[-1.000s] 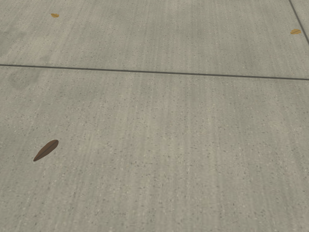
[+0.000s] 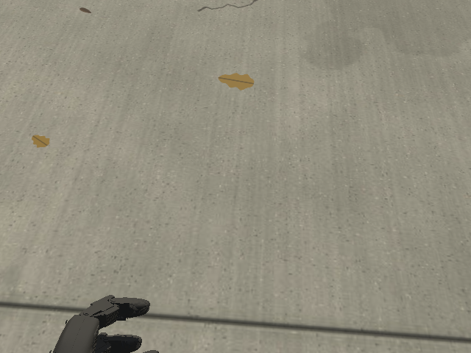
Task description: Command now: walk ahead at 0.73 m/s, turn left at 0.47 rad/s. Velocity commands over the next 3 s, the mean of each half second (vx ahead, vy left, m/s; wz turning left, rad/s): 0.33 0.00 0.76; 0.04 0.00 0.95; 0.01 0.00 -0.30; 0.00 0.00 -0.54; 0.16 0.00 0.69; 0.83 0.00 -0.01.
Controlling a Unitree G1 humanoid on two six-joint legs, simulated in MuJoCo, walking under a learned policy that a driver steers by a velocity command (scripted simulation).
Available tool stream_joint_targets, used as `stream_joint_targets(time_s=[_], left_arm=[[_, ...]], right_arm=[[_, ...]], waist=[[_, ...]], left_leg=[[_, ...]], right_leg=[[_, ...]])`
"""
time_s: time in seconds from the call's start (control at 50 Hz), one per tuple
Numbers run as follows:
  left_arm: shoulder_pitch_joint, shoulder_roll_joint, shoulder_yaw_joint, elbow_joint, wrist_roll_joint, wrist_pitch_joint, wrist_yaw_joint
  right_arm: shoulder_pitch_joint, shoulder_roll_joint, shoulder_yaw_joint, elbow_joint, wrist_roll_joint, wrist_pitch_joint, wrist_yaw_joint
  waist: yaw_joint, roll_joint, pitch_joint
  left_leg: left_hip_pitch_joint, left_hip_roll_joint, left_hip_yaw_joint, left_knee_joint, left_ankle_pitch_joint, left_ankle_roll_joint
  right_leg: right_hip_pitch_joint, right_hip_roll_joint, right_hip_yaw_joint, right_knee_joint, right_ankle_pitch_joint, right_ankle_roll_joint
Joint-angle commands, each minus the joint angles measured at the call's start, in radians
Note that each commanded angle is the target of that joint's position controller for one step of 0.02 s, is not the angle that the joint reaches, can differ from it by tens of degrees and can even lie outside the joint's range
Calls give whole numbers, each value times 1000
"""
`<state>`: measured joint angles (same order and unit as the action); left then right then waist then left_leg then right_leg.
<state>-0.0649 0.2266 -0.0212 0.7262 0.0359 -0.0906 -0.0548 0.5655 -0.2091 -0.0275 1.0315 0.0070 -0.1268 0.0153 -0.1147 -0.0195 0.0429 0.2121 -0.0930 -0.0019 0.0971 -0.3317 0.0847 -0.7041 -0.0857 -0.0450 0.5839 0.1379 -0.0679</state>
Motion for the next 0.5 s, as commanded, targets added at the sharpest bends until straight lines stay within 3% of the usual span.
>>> stream_joint_targets(time_s=[0.02, 0.04, 0.06, 0.08, 0.1, 0.12, 0.14, 0.16, 0.18, 0.22, 0.24, 0.26, 0.3, 0.34, 0.4, 0.46, 0.48, 0.5], left_arm=[[94, 120, 29, -31, 14, -26, 31], [260, 162, 46, 13, 15, -36, 46], [419, 208, 63, 54, 27, -44, 62], [502, 305, 91, 34, -30, -40, 75], [480, 280, 74, 13, 15, -46, 51], [395, 223, 79, -30, 4, -28, 51], [325, 159, 69, -31, -14, -20, 58], [268, 133, 65, -16, -27, -16, 64], [220, 109, 58, -14, -29, -16, 65], [131, 104, 66, -11, -18, -15, 61], [84, 109, 71, -9, -17, -16, 59], [55, 121, 77, -7, -15, -16, 63], [36, 156, 93, -7, -19, -9, 79], [30, 171, 100, -5, -39, 5, 89], [43, 200, 110, 7, -66, 31, 89], [47, 225, 125, 10, -89, 58, 85], [52, 212, 124, 14, -95, 67, 81], [101, 199, 123, 10, -75, 74, 75]], right_arm=[[-29, -223, -39, -52, -3, -2, -19], [-66, -250, -46, -61, -3, 9, -26], [-113, -243, -49, -83, 11, 15, -33], [-120, -62, -3, -141, -28, 34, -28], [55, -6, 17, -146, 18, 33, -24], [5, -140, -17, -168, 35, 47, -27], [-120, -191, -41, -206, 52, 63, -34], [-166, -181, -48, -213, 47, 77, -41], [-161, -162, -58, -213, 41, 98, -45], [-121, -73, -52, -233, 45, 142, -46], [-150, -59, -50, -260, 45, 154, -48], [-190, -66, -53, -292, 37, 156, -49], [-216, -81, -55, -314, 22, 149, -33], [-246, -98, -60, -319, 14, 149, -8], [-319, -151, -79, -365, 15, 161, 23], [-304, -206, -110, -394, 15, 164, 27], [-217, -230, -128, -375, 11, 157, 16], [-152, -327, -161, -368, 6, 146, -7]], waist=[[123, 101, -16], [207, 137, -102], [284, 140, -181], [290, -56, -434], [211, -297, -694], [217, -177, -675], [211, -103, -456], [169, -13, -293], [126, -23, -198], [55, -75, -108], [42, -84, -63], [36, -89, -41], [36, -84, -89], [52, -61, -125], [69, -59, -111], [41, -57, -107], [-4, -18, -131], [-19, 165, -107]], left_leg=[[-169, 200, -111, 224, 1189, 42], [-198, 182, -119, 436, 1170, 17], [-308, 138, -118, 683, 981, -4], [-594, 48, -118, 1070, 82, -56], [-802, -42, -216, 1402, -372, -72], [-840, 51, -198, 1440, -300, -93], [-906, 107, -129, 1373, -230, -109], [-914, 145, -86, 1338, -178, -130], [-882, 171, -73, 1318, -137, -141], [-769, 217, -50, 1243, -113, -140], [-757, 228, -34, 1170, -95, -142], [-757, 232, -23, 1080, -39, -141], [-704, 227, 4, 897, 174, -119], [-660, 203, 41, 760, 319, -93], [-653, 188, 76, 662, 296, -50], [-593, 127, 137, 570, 186, 13], [-477, 86, 142, 485, 237, 50], [-341, 143, -46, 379, 714, 114]], right_leg=[[388, 145, -46, -84, -24, -19], [564, 135, -9, -114, 0, -27], [758, 37, 53, -138, 153, -31], [1139, -277, 332, 83, 651, -63], [1373, -495, 625, 53, 824, -251], [1242, -433, 548, -26, 615, -251], [1059, -370, 376, -70, 519, -209], [863, -311, 282, -128, 442, -175], [705, -279, 205, -189, 366, -162], [463, -258, 70, -294, 230, -142], [381, -248, 7, -330, 217, -142], [346, -234, -43, -346, 228, -143], [385, -205, -130, -328, 235, -138], [457, -197, -182, -290, 209, -126], [548, -235, -198, -228, 148, -92], [604, -249, -216, -62, 239, -30], [574, -212, -237, 102, 228, 4], [408, -115, -240, 373, -72, 72]])
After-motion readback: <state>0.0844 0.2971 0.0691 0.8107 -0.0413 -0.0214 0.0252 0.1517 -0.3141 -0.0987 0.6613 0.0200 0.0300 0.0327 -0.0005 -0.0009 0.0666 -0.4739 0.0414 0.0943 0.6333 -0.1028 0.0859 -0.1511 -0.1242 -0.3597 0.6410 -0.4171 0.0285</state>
